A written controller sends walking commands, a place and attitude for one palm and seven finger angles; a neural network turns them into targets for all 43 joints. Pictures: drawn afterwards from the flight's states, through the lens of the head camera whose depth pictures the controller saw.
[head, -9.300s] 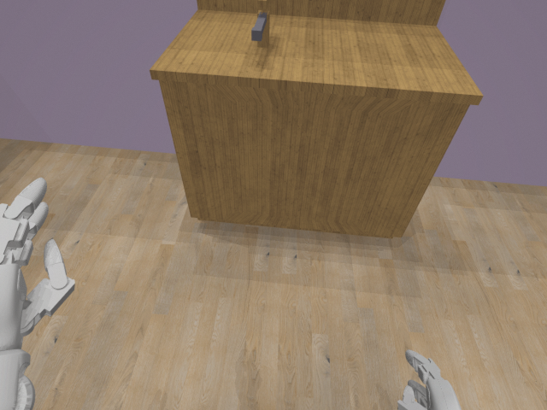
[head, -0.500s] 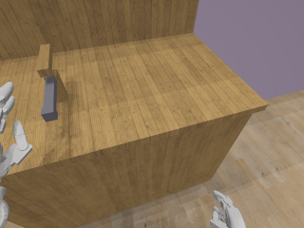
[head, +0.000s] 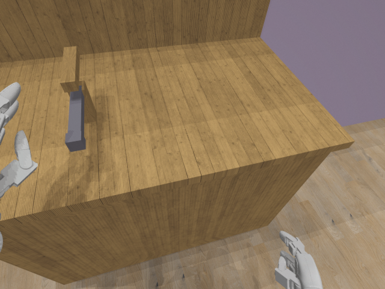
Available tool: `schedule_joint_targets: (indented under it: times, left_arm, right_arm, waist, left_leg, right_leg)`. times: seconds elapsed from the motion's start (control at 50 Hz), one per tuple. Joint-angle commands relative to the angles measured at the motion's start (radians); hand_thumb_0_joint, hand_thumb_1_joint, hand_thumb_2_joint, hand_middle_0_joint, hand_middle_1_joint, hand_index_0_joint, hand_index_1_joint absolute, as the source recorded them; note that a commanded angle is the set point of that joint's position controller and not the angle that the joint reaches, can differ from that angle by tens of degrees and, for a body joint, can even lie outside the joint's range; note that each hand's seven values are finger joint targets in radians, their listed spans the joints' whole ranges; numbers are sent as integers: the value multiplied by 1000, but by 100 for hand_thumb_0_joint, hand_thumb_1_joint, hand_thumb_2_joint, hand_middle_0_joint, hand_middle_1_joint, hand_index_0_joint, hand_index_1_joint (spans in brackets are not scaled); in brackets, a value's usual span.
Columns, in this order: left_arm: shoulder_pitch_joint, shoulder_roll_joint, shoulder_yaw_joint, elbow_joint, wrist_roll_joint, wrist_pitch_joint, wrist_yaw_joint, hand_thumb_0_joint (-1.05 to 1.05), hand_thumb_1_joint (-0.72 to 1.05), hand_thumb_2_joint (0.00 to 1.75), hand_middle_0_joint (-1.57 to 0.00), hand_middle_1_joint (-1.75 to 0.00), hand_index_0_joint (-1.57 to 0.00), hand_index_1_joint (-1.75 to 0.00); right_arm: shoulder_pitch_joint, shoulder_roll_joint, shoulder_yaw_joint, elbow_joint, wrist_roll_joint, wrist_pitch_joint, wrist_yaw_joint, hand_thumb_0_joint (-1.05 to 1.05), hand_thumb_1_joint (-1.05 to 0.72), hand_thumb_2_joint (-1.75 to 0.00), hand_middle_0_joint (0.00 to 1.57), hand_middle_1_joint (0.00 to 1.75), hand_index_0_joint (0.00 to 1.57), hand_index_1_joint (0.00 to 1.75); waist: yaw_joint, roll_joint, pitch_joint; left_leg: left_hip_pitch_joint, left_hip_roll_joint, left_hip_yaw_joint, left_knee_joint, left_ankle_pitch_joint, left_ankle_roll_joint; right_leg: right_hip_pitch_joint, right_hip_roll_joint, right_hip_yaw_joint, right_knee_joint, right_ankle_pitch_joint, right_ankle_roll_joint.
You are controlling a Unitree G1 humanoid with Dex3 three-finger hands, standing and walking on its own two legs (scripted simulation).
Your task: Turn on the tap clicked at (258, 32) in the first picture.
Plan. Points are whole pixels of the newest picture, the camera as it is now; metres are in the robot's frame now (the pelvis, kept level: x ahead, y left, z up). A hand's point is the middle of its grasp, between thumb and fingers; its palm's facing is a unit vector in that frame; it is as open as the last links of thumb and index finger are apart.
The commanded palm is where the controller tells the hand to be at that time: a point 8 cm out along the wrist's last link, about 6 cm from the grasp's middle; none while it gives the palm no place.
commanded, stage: come to a stop and stand still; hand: left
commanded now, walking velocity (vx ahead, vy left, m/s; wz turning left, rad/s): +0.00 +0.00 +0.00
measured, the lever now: (75, 141) +0.33 +0.28 +0.11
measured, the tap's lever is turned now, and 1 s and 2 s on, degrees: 0 0 0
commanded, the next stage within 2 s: look again from close up in 1.58 s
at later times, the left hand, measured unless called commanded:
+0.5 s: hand (9, 198) +0.19 +0.29 +0.17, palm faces +0.43 -0.84 -0.34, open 7.4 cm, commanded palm +0.12 +0.31 +0.18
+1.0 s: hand (21, 184) +0.21 +0.29 +0.16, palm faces +0.42 -0.85 -0.34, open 7.4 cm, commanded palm +0.15 +0.32 +0.18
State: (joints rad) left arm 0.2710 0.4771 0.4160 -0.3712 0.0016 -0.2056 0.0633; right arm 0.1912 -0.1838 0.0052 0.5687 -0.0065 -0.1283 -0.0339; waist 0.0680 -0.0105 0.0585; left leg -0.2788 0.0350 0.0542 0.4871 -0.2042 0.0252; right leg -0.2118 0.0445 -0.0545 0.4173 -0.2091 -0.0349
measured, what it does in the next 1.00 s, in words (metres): stands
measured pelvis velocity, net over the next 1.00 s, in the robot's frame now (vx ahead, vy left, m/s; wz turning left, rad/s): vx -0.01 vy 0.04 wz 0.01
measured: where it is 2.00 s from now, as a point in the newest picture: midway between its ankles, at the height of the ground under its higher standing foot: outside the picture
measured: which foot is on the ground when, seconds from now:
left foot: down 0.00-1.00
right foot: down 0.00-1.00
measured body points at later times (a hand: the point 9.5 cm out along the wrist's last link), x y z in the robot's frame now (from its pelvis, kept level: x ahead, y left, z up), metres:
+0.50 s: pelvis -0.04 +0.03 +0.00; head -0.04 +0.06 +0.45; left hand +0.16 +0.33 +0.18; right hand +0.12 -0.19 -0.07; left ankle +0.03 +0.11 -0.74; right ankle +0.01 -0.09 -0.74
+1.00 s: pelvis -0.01 +0.04 +0.00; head +0.00 +0.06 +0.45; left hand +0.18 +0.33 +0.18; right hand +0.18 -0.18 -0.06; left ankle +0.03 +0.11 -0.74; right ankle +0.01 -0.09 -0.74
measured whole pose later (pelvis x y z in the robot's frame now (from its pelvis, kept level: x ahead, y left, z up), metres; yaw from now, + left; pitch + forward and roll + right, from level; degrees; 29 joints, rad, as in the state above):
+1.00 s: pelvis -0.01 +0.04 +0.00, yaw +1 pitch -2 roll -2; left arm 0.38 0.34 0.34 -0.43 -0.01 -0.19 0.11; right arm 0.20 -0.19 0.03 0.57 0.01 -0.14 -0.02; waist 0.03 -0.03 0.05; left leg -0.22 -0.03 0.04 0.44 -0.19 0.07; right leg -0.15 0.01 -0.01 0.37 -0.18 0.01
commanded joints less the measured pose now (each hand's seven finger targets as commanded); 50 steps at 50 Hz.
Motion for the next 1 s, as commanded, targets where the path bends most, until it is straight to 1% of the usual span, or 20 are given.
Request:
schedule_joint_targets:
  times: [0.0, 0.06, 0.1, 0.14, 0.16, 0.18, 0.26, 0.28, 0.34, 0.38, 0.44, 0.56, 0.6, 0.64, 0.74, 0.78, 0.8, 0.88, 0.9, 0.98]
  left_arm:
    - [36, -15, -9, -138, -61, -54, 5, 0, 90, 90, -20, -30, -20, -30]
    - [120, 11, -10, -260, -60, -36, 32, 0, 90, 90, -20, -30, -20, -30]
    - [140, 61, 50, -291, -60, -31, 52, 0, 90, 90, -20, -30, -20, -30]
    - [100, 100, 97, -284, -63, -38, 61, 0, 90, 90, -20, -30, -20, -30]
    - [77, 96, 97, -285, -62, -41, 62, 0, 90, 90, -20, -30, -20, -30]
    - [48, 142, 130, -325, -57, -45, 70, 0, 90, 90, -20, -30, -20, -30]
    - [-48, 74, 63, -278, -41, -59, 71, 0, 90, 90, -20, -30, -20, -30]
    - [-58, 66, 50, -290, -37, -60, 68, 0, 90, 90, -20, -30, -20, -30]
    - [-62, 31, 17, -263, -19, -62, 65, 0, 90, 90, -20, -30, -20, -30]
    - [-13, 15, 9, -257, -15, -60, 59, 0, 90, 90, -20, -30, -20, -30]
    - [25, 17, 17, -254, -6, -60, 59, 0, 90, 90, -20, -30, -20, -30]
    - [18, 31, 35, -271, -4, -64, 58, 0, 90, 90, -20, -30, -20, -30]
    - [-20, 28, 25, -286, -2, -66, 60, 0, 90, 90, -20, -30, -20, -30]
    - [-32, 19, 13, -266, 0, -64, 61, 0, 90, 90, -20, -30, -20, -30]
    - [-56, 0, -16, -273, 0, -62, 62, 0, 90, 90, -20, -30, -20, -30]
    - [-34, 24, 9, -281, -2, -58, 66, 0, 90, 90, -20, -30, -20, -30]
    - [-28, -2, -14, -267, -5, -56, 64, 0, 90, 90, -20, -30, -20, -30]
    - [18, 32, 23, -279, -14, -53, 66, 0, 90, 90, -20, -30, -20, -30]
    - [25, 14, 9, -273, -20, -53, 65, 0, 90, 90, -20, -30, -20, -30]
    - [45, 51, 43, -320, -28, -53, 66, 0, 90, 90, -20, -30, -20, -30]
  right_arm:
    - [-12, -156, -71, -170, 34, -65, 27, 0, -90, -90, 20, 30, 20, 30]
    - [-62, -142, -56, -194, 34, -64, 35, 0, -90, -90, 20, 30, 20, 30]
    - [-79, -142, -50, -190, 30, -62, 18, 0, -90, -90, 20, 30, 20, 30]
    - [-83, -134, -42, -188, 23, -64, -7, 0, -90, -90, 20, 30, 20, 30]
    - [-79, -134, -42, -183, 21, -62, -17, 0, -90, -90, 20, 30, 20, 30]
    - [-94, -137, -39, -174, 21, -58, -27, 0, -90, -90, 20, 30, 20, 30]
    - [-67, -140, -34, -160, 16, -74, -34, 0, -90, -90, 20, 30, 20, 30]
    - [-80, -138, -31, -159, 18, -82, -33, 0, -90, -90, 20, 30, 20, 30]
    - [-63, -149, -33, -155, 20, -96, -20, 0, -90, -90, 20, 30, 20, 30]
    - [-69, -140, -32, -159, 29, -105, -7, 0, -90, -90, 20, 30, 20, 30]
    - [-49, -143, -36, -159, 23, -99, 4, 0, -90, -90, 20, 30, 20, 30]
    - [-47, -135, -31, -152, 17, -96, 8, 0, -90, -90, 20, 30, 20, 30]
    - [-52, -136, -26, -144, 14, -100, 5, 0, -90, -90, 20, 30, 20, 30]
    - [-49, -133, -25, -143, 14, -102, 3, 0, -90, -90, 20, 30, 20, 30]
    - [-52, -134, -27, -136, 15, -99, 3, 0, -90, -90, 20, 30, 20, 30]
    - [-68, -127, -25, -138, 18, -94, 4, 0, -90, -90, 20, 30, 20, 30]
    - [-61, -131, -25, -137, 14, -89, 4, 0, -90, -90, 20, 30, 20, 30]
    - [-73, -128, -29, -144, 19, -77, 4, 0, -90, -90, 20, 30, 20, 30]
    - [-67, -129, -28, -143, 16, -71, 3, 0, -90, -90, 20, 30, 20, 30]
    - [-83, -130, -31, -152, 23, -62, 1, 0, -90, -90, 20, 30, 20, 30]
  waist:
    - [-29, 186, -294]
    - [-19, -26, -223]
    - [-31, -96, -200]
    - [-39, -108, -132]
    - [-46, -82, -101]
    - [-47, -15, -86]
    - [-52, 60, -64]
    - [-51, 88, -59]
    - [-44, 141, -72]
    - [-40, 172, -95]
    - [-40, 115, -82]
    - [-45, 73, -73]
    - [-49, 120, -80]
    - [-45, 99, -84]
    - [-45, 91, -102]
    - [-42, 104, -118]
    - [-45, 95, -110]
    - [-43, 76, -123]
    - [-45, 73, -129]
    - [-43, 101, -160]
  left_leg:
    - [188, 76, -39, -20, 397, 19]
    - [72, 62, -59, -13, 167, 14]
    - [58, 37, -59, -19, 13, 5]
    - [62, 8, -62, 0, -104, 0]
    - [78, 2, -65, 9, -129, 0]
    - [103, 10, -67, -4, -125, 1]
    - [63, 12, -93, -63, -227, 9]
    - [73, 28, -109, -102, -238, 13]
    - [-61, 73, -161, -221, -378, 28]
    - [-77, 96, -182, -257, -375, 35]
    - [-153, 111, -205, -279, -440, 38]
    - [-78, 80, -178, -243, -358, 16]
    - [-50, 83, -190, -260, -347, 10]
    - [-42, 86, -187, -256, -345, 13]
    - [21, 79, -186, -243, -236, 1]
    - [49, 75, -173, -227, -175, -4]
    - [34, 70, -169, -221, -157, -3]
    - [70, 50, -145, -181, -51, -11]
    - [67, 51, -144, -177, -31, -10]
    - [111, 47, -131, -149, 93, -17]
  right_leg:
    - [102, -134, 133, 50, 381, 55]
    - [87, -131, 142, -24, 218, 70]
    - [41, -141, 151, -73, 70, 39]
    - [-80, -162, 207, -157, -167, 10]
    - [-139, -168, 231, -190, -272, -1]
    - [-168, -162, 231, -192, -290, -8]
    - [-144, -123, 208, -175, -360, -1]
    - [-134, -103, 185, -153, -325, 4]
    - [30, -51, 100, -17, -212, 22]
    - [85, -35, 71, 48, -117, 29]
    - [132, -35, 64, 49, -118, 29]
    - [88, -47, 87, -51, -102, 22]
    - [83, -41, 82, -42, -82, 26]
    - [89, -45, 92, -50, -69, 26]
    - [80, -48, 93, -59, -16, 25]
    - [88, -53, 90, -65, 16, 25]
    - [95, -57, 87, -68, 24, 24]
    - [88, -67, 97, -83, 71, 17]
    - [94, -72, 92, -81, 79, 18]
    - [101, -77, 89, -61, 143, 16]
